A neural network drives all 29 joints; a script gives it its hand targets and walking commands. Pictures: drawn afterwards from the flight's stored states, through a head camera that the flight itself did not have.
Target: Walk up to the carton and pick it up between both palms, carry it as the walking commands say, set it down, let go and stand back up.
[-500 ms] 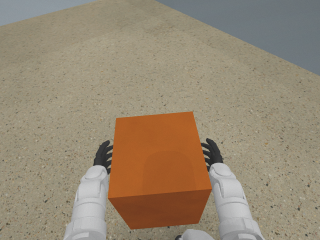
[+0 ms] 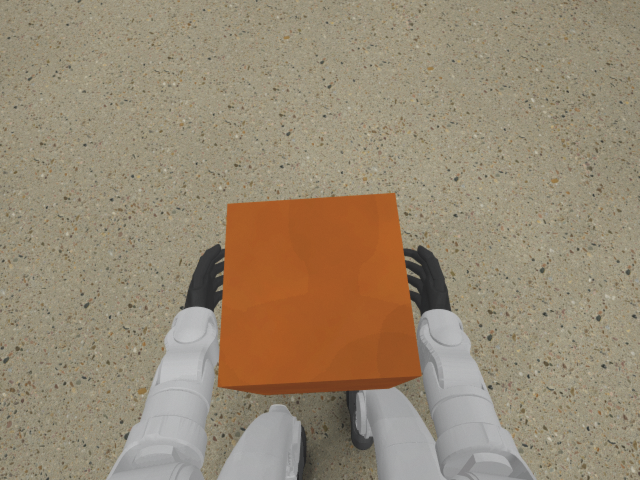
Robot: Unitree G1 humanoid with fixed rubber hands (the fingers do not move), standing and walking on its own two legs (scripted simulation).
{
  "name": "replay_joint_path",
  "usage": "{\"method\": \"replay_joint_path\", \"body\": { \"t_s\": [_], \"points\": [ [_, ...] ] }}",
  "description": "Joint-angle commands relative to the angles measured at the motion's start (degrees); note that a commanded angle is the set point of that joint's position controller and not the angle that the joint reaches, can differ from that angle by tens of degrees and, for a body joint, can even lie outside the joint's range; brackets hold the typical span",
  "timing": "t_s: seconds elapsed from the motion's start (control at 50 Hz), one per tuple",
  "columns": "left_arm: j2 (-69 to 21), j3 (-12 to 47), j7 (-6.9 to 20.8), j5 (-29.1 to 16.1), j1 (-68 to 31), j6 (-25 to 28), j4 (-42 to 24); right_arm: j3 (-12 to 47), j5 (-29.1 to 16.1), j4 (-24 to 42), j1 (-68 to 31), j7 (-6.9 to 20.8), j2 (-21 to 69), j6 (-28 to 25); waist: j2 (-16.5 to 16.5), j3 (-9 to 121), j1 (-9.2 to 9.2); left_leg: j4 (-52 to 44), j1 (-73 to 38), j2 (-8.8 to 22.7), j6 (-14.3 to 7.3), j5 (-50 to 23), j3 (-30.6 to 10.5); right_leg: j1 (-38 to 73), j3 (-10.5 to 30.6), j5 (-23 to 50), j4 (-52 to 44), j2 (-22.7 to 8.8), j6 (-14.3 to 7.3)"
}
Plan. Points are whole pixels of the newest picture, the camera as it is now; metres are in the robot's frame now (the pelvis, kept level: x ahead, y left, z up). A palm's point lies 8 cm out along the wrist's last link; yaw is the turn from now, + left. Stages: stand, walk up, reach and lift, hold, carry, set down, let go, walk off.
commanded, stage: set down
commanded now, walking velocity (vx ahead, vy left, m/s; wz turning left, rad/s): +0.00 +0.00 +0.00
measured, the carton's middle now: (320, 309) +0.32 +0.01 -0.15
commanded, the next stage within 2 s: none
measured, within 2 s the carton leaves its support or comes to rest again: neither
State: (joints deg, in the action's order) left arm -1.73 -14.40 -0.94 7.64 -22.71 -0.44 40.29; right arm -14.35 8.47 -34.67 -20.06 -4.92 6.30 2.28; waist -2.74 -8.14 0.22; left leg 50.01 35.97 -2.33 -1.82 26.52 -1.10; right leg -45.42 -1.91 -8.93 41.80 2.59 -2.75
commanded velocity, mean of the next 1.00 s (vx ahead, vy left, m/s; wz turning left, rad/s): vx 0.00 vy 0.00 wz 0.00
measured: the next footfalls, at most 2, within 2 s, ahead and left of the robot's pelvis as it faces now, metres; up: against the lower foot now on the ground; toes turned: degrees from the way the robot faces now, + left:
none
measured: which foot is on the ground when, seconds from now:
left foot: down 0.00-1.00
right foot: down 0.00-1.00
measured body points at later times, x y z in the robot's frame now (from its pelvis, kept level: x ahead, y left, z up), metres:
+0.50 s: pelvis -0.02 -0.01 -0.03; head +0.23 -0.01 +0.34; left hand +0.34 +0.17 -0.17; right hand +0.34 -0.14 -0.18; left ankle -0.02 +0.10 -0.70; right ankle +0.11 -0.09 -0.70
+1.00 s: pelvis -0.05 -0.01 -0.11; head +0.23 -0.02 +0.24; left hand +0.36 +0.16 -0.25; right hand +0.36 -0.15 -0.26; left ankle -0.02 +0.10 -0.70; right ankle +0.11 -0.09 -0.70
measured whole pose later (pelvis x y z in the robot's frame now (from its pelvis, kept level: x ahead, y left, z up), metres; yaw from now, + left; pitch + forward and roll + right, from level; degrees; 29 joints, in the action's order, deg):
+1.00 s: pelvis -0.05 -0.01 -0.11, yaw +0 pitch +36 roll +1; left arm 5.8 -9.4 -8.6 -0.9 -42.1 5.9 47.7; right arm -9.9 6.2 -43.0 -41.0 -10.2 -0.9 -1.8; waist -0.5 -2.7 0.2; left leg 77.9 82.0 -2.7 -1.2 31.5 0.3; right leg -91.2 -1.9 -10.5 66.0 2.3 -2.9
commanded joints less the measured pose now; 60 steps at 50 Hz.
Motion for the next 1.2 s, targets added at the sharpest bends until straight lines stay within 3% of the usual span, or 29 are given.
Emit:
{"method": "replay_joint_path", "body": {
  "t_s": [0.0,0.02,0.06,0.14,0.16,0.24,0.26,0.28,0.34,0.36,0.38,0.4,0.42,0.52,0.54,0.56,0.58,0.6,0.68,0.74,0.82,0.88,0.92,1.0,1.08,1.12,1.14,1.16,1.18],
  "points": [
    [-22.08,21.02,-0.25,-5.84,-21.29,9.16,-7.26,23.65,-1.63,3.25,-16.78,-1.04,16.05,-6.67,1.92,42.17,-2.56,-5.67,21.63,-2.43,-0.28,-15.57,-9.78,42.72,13.42,29.63,7.57,-1.70,0.60],
    [-16.96,19.51,-1.59,-4.63,-19.76,10.06,-6.53,25.31,-3.04,4.86,-15.87,-2.21,15.47,-7.22,4.11,42.69,0.72,-5.92,18.26,-1.35,-1.58,-14.96,-9.78,38.70,11.41,26.02,8.65,-0.84,1.83],
    [-7.38,14.56,-3.86,-4.32,-20.29,10.48,-5.00,18.81,-1.26,2.62,-16.12,-4.19,7.04,-8.09,2.23,37.82,-0.34,-5.61,17.02,-0.64,-1.31,-13.52,-9.55,30.94,11.58,18.50,7.38,-0.43,0.27],
    [-5.38,11.06,-5.50,-3.19,-17.35,10.99,-0.73,17.95,-2.80,0.56,-18.17,-4.92,2.12,-9.60,-0.06,33.84,5.15,-5.25,21.21,-1.14,-1.41,-12.94,-8.37,27.07,12.93,13.27,7.67,-0.90,-0.78],
    [-3.74,10.90,-5.62,-3.76,-18.20,10.88,0.18,16.38,-2.03,0.22,-17.52,-5.50,1.82,-9.63,1.42,37.87,1.96,-4.33,20.56,-0.82,-1.32,-11.53,-8.82,28.40,12.92,13.37,7.55,-1.35,-1.03],
    [-4.04,12.36,-5.34,-5.89,-23.94,11.80,-0.41,15.89,-1.87,-1.95,-19.86,-4.92,2.60,-9.33,3.04,33.31,1.70,-4.53,22.62,-1.15,-1.53,-11.61,-9.05,25.23,12.74,9.98,7.98,-0.91,-1.10],
    [-3.15,10.79,-5.38,-5.51,-24.66,11.56,0.00,17.58,-2.88,-1.89,-21.99,-4.76,2.11,-8.90,0.28,34.15,5.41,-4.39,22.39,-1.66,-1.29,-11.47,-7.98,24.88,13.53,8.61,8.02,-1.17,-1.36],
    [-3.18,10.95,-5.19,-5.48,-26.34,11.85,0.42,15.35,-0.82,-4.33,-20.79,-5.27,3.10,-9.07,2.56,37.04,1.28,-1.87,25.51,-1.46,-1.95,-9.22,-8.19,23.83,13.66,8.63,9.21,-1.55,-1.42],
    [-4.17,10.43,-5.21,-5.32,-23.31,11.58,3.61,12.77,-1.04,-4.73,-22.25,-4.98,2.26,-9.77,-0.30,33.62,1.40,-1.83,27.09,-1.49,-0.89,-13.48,-9.35,18.88,13.43,11.03,11.04,-1.62,-1.71],
    [-6.19,9.82,-5.03,-5.95,-24.17,12.44,1.64,16.61,-1.59,-4.38,-22.09,-4.78,3.06,-10.58,2.87,39.22,4.23,-1.09,27.48,-2.34,-0.11,-14.78,-7.36,22.72,14.77,13.33,10.25,-1.28,-1.78],
    [-9.03,14.89,-5.08,-6.39,-25.61,12.46,-0.34,16.07,-1.60,-4.23,-21.93,-5.02,6.28,-10.59,-0.28,42.21,1.66,-0.34,26.54,-1.78,-0.65,-15.73,-8.76,21.02,13.20,15.69,13.24,-1.11,-1.50],
    [-3.18,8.43,-5.72,-4.07,-22.45,12.41,2.42,16.33,-2.62,-4.58,-22.91,-5.01,2.89,-10.31,0.82,43.36,5.87,1.49,28.99,-2.22,-0.04,-17.30,-8.23,21.79,15.24,17.89,14.73,-1.15,-1.54],
    [-4.41,9.68,-5.98,-4.43,-24.08,12.21,3.08,13.83,-1.03,-5.97,-22.78,-5.46,2.89,-10.93,1.92,41.90,3.04,1.56,30.76,-1.94,-0.70,-15.86,-8.20,18.59,13.78,15.81,15.02,-1.11,-1.03],
    [-7.00,15.45,-6.24,-7.37,-28.08,12.70,-1.89,16.74,-1.81,-3.20,-22.75,-5.64,4.53,-11.10,0.50,50.73,0.45,3.89,35.78,-2.49,0.71,-18.61,-7.59,21.67,15.07,24.17,16.96,-0.50,-1.59],
    [-5.11,14.06,-7.07,-6.51,-28.25,12.21,-0.04,17.19,-3.88,-2.09,-25.03,-5.30,2.94,-10.68,-0.08,52.55,3.83,4.71,39.57,-2.85,0.60,-18.01,-6.08,22.65,14.61,24.62,18.95,-1.27,-1.06],
    [-4.46,15.24,-6.92,-7.83,-32.25,13.03,-5.21,17.96,-3.74,3.37,-28.12,-5.35,4.43,-10.99,3.25,55.36,1.60,5.96,40.24,-2.29,0.90,-20.14,-6.76,23.74,14.91,28.31,19.32,-0.56,-0.88],
    [-4.19,14.99,-7.44,-9.18,-29.91,13.14,-5.52,19.95,-5.02,5.39,-26.05,-5.88,5.20,-10.85,3.26,62.29,4.46,6.52,39.61,-2.85,0.76,-21.56,-5.53,29.69,15.56,30.79,20.36,-1.01,-0.16],
    [-5.24,15.93,-7.46,-9.33,-26.43,12.36,-2.51,18.35,-4.70,0.75,-23.41,-6.43,4.00,-11.04,3.65,61.60,1.46,7.74,39.52,-2.85,1.13,-18.22,-5.85,28.76,15.60,27.43,19.12,-0.55,-0.19],
    [-1.86,11.72,-8.92,-8.58,-29.74,11.15,-2.08,17.57,-7.61,2.56,-30.18,-5.56,1.41,-9.54,2.73,59.81,6.34,9.96,40.12,-2.84,0.53,-17.21,-5.68,18.06,14.83,19.65,22.16,0.28,-0.25],
    [-6.82,16.18,-8.18,-9.78,-35.80,11.41,-5.34,18.12,-7.00,2.27,-32.34,-5.12,4.79,-9.10,2.65,61.13,3.58,10.98,41.35,-2.57,1.32,-18.44,-5.45,13.79,14.20,17.44,23.13,1.22,-0.09],
    [-5.14,13.02,-8.58,-7.50,-36.74,9.89,-0.29,15.05,-7.31,-2.73,-38.65,-4.61,4.07,-7.78,0.22,52.69,7.61,11.16,44.23,-2.88,0.93,-12.18,-6.22,1.17,12.11,6.45,27.06,1.54,0.54],
    [-6.13,11.22,-7.69,-7.57,-38.06,8.76,4.75,13.27,-6.45,-3.93,-40.08,-5.47,4.13,-7.01,3.18,54.83,4.87,14.84,48.15,-3.07,1.06,-6.57,-5.21,1.32,12.58,-0.34,26.86,1.31,1.21],
    [-5.18,9.60,-7.43,-7.90,-41.76,8.46,4.62,13.97,-7.22,-2.75,-45.64,-5.66,3.02,-6.63,3.76,55.24,6.91,18.18,53.27,-3.54,1.33,-3.57,-4.14,1.74,15.29,-5.76,28.14,1.22,0.92],
    [-5.96,12.85,-7.50,-10.15,-49.81,8.96,-5.64,15.42,-9.86,1.24,-47.37,-5.44,7.80,-5.37,1.23,64.60,5.97,20.16,54.58,-3.99,2.08,-7.82,-2.89,4.07,13.15,-0.51,31.86,2.79,1.14],
    [-9.90,17.16,-7.35,-13.72,-47.84,6.71,-1.03,18.34,-11.83,3.30,-51.39,-6.01,8.49,-4.23,3.92,69.07,3.67,23.39,53.78,-4.73,1.20,-6.50,-4.12,4.87,11.26,-0.24,35.32,3.34,1.70],
    [-2.58,13.23,-7.98,-13.61,-54.77,6.37,-7.35,16.71,-12.70,1.95,-55.05,-6.12,4.42,-3.15,3.23,68.45,6.23,26.25,58.30,-4.40,1.53,-5.20,-3.17,3.54,12.73,-1.98,37.18,3.27,1.04],
    [-5.73,16.03,-7.63,-14.31,-53.19,5.93,-3.17,17.23,-12.33,1.86,-53.93,-6.45,5.82,-3.36,4.29,66.55,3.45,24.97,57.70,-4.30,1.00,-4.73,-4.32,1.17,10.64,-0.79,36.73,3.24,1.36],
    [-3.78,10.21,-7.67,-11.26,-47.73,4.65,1.42,15.23,-11.68,0.65,-52.94,-6.51,3.71,-2.62,0.73,62.51,8.34,26.06,58.61,-4.73,1.51,-2.95,-2.07,-3.05,11.88,-4.43,36.79,3.30,0.97],
    [-1.91,9.31,-7.90,-11.01,-50.85,4.73,-0.66,14.65,-11.13,2.38,-55.63,-6.38,2.66,-2.84,4.53,65.39,5.91,27.42,56.68,-4.35,1.06,-4.81,-3.94,-4.29,10.22,-2.67,37.99,3.89,1.49]
  ]
}}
